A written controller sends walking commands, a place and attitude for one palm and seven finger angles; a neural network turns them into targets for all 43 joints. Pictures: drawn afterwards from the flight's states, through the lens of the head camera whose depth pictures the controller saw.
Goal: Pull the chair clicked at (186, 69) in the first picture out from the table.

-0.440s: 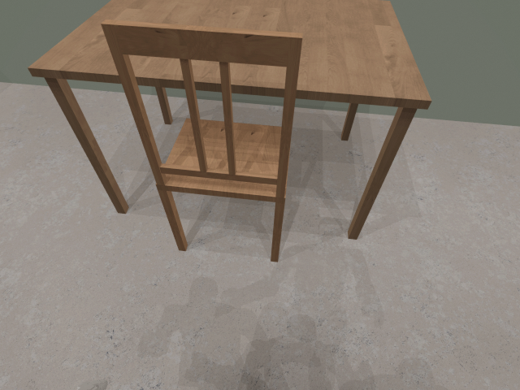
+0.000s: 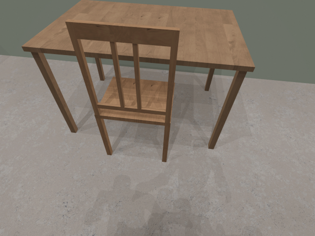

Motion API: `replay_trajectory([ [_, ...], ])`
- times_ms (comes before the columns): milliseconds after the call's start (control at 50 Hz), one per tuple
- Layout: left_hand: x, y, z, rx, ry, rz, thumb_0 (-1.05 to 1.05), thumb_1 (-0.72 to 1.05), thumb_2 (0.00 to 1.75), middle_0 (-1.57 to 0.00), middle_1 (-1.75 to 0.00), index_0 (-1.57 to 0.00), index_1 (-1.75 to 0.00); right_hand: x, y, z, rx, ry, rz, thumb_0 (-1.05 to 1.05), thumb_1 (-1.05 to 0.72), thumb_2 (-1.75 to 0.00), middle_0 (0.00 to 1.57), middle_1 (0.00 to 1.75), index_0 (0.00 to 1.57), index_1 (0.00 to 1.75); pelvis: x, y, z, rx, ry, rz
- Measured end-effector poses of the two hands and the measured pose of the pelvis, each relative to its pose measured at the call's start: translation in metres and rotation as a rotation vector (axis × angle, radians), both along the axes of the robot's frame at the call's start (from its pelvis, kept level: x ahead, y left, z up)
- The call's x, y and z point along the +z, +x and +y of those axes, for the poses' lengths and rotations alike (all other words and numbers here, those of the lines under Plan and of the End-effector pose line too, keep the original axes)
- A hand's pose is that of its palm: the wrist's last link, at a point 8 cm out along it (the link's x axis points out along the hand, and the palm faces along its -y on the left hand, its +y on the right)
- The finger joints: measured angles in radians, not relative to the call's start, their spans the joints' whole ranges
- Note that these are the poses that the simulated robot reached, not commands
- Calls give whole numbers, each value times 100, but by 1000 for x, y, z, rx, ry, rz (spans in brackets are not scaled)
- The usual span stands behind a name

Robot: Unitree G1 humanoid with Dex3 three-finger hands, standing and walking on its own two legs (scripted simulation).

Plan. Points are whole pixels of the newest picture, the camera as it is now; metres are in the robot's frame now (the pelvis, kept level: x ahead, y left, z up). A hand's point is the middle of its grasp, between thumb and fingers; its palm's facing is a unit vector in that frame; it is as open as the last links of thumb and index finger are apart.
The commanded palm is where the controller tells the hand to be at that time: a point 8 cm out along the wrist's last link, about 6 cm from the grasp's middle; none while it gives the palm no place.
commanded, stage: stand and wait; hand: left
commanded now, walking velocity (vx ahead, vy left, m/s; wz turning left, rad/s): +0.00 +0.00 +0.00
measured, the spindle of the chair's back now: (118, 78) +0.79 +0.24 -0.07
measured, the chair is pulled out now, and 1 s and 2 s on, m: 0.00 0.00 0.00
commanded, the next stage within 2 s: look at it before walking up in 0.38 s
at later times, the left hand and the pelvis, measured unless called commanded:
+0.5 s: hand out of the picture +0.04 +0.22 -0.16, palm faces -0.01 -0.95 -0.31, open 7.4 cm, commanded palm none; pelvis -0.02 -0.01 +0.00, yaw +0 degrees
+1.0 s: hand out of the picture +0.04 +0.22 -0.16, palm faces -0.01 -0.95 -0.31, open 7.4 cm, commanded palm none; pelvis -0.02 -0.01 +0.00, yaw +0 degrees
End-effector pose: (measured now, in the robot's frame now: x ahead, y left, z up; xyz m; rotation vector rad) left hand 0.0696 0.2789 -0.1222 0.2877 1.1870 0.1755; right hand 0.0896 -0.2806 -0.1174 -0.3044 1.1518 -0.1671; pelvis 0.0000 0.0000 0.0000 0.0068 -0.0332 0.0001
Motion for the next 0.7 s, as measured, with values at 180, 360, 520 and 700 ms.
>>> replay_trajectory([
  [180,-5,-32,-6,22,-8,82,1,90,90,-20,-30,-20,-30,-8,-42,-4,-36,8,105,0,-91,-89,21,30,20,30,2,-7,-4,0,-2,0],
  [360,-4,-39,-9,31,-5,82,1,90,90,-20,-30,-20,-30,-11,-58,-3,-54,22,128,0,-91,-89,21,30,20,30,2,-12,-7,-1,-1,-5],
  [520,-1,-33,-11,24,-2,52,1,90,90,-20,-30,-20,-30,-10,-56,-3,-55,28,99,0,-91,-89,21,30,20,30,3,-16,-9,-4,-1,-6],
  [700,0,-31,-12,19,-1,40,0,90,90,-20,-30,-20,-30,-9,-55,-6,-53,24,88,0,-91,-89,21,30,20,30,3,-18,-10,-5,0,-3],
])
